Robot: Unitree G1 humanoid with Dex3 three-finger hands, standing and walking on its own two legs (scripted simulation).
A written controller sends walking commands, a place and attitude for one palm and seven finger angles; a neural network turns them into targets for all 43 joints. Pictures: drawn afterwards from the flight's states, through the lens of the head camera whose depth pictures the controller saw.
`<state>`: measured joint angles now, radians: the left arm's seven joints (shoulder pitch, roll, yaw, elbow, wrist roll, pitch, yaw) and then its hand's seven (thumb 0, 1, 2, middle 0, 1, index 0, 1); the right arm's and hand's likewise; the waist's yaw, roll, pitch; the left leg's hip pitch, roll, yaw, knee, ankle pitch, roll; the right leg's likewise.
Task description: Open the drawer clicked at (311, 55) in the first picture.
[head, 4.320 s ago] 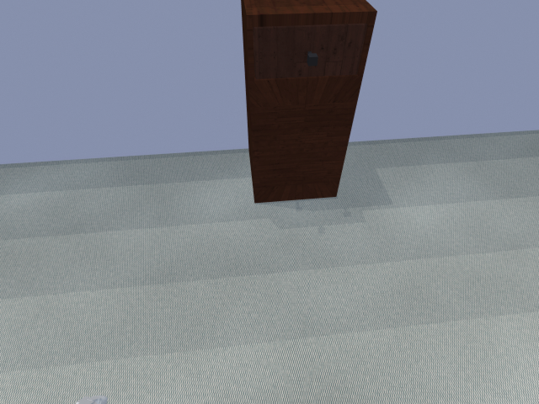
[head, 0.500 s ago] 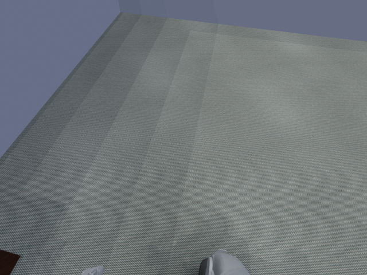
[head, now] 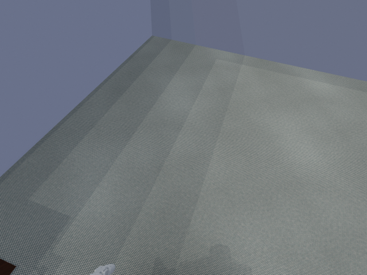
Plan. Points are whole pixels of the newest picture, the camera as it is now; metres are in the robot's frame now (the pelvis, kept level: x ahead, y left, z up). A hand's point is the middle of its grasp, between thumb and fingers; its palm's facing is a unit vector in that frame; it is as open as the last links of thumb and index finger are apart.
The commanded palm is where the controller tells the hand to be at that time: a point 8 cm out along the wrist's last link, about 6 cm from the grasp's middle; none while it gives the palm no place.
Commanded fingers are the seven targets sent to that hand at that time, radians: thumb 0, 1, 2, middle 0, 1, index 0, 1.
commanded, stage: turn to face it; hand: left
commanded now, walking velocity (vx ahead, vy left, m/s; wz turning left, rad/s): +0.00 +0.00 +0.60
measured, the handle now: out of the picture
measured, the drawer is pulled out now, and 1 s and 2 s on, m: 0.00 0.00 0.00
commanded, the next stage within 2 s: none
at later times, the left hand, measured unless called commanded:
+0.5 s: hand out of the picture +0.05 +0.19 -0.14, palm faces +0.30 -0.91 -0.30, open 7.4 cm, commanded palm none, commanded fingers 0.00 0.90 0.90 -0.20 -0.30 -0.20 -0.30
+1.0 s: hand out of the picture -0.10 +0.20 -0.17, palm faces +0.59 -0.76 -0.27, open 7.4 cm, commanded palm none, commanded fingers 0.00 0.90 0.90 -0.20 -0.30 -0.20 -0.30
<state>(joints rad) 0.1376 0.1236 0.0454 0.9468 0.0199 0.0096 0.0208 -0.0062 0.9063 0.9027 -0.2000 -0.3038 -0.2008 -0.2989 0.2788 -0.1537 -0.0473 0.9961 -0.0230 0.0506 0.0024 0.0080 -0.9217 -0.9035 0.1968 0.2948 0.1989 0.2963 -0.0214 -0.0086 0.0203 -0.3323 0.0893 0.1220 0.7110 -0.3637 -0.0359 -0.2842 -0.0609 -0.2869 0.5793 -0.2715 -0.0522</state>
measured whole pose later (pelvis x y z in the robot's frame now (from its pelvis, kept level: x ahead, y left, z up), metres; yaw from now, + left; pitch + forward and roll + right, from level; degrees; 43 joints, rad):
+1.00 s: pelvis -0.01 -0.02 +0.00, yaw +34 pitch +0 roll +0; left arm 0.22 0.28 0.09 0.94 0.01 0.07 0.01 0.00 0.91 0.90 -0.20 -0.30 -0.20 -0.30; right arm 0.11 -0.22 -0.05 0.88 -0.02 0.03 0.02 0.01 -0.90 -0.90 0.20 0.30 0.20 0.30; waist 0.02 -0.05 0.11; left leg -0.28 0.00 0.06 0.59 -0.31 0.04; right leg -0.45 -0.14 -0.08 1.10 -0.48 0.10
